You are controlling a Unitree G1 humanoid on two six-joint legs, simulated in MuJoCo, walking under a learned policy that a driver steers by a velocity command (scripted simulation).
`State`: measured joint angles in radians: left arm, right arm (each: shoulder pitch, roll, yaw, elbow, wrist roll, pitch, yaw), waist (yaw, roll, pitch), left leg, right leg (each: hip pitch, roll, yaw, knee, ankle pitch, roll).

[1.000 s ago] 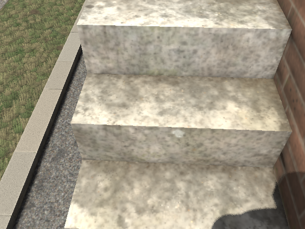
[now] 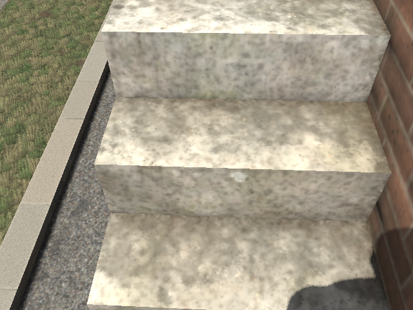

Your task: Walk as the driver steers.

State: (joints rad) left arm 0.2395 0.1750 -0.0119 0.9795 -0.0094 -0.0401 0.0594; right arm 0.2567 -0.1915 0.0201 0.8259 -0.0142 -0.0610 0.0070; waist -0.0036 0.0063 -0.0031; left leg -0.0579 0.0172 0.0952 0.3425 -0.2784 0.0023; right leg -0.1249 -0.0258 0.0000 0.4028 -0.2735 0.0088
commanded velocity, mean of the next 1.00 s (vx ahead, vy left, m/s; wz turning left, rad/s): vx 0.50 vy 0.00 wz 0.00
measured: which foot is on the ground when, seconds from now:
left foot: down 0.00-1.00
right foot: down 0.00-1.00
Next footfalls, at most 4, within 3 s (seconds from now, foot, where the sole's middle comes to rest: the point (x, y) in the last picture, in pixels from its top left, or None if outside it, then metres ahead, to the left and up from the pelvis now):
none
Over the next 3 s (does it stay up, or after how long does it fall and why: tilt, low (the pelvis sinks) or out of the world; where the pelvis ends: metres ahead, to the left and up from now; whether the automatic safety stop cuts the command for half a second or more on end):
stays up -0.03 0.00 0.00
